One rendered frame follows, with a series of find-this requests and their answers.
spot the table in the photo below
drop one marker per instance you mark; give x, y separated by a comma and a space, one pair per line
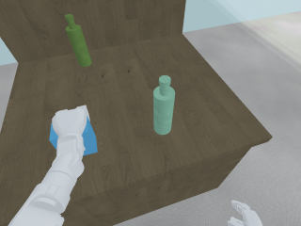
135, 171

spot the sponge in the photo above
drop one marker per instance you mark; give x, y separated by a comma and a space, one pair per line
89, 139

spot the robot right hand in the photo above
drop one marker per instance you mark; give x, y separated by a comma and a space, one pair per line
250, 217

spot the robot left hand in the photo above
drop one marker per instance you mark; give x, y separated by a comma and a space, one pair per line
70, 121

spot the robot left forearm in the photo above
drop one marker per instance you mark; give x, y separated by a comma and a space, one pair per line
53, 193

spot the left robot upper arm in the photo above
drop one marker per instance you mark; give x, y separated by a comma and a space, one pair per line
34, 216

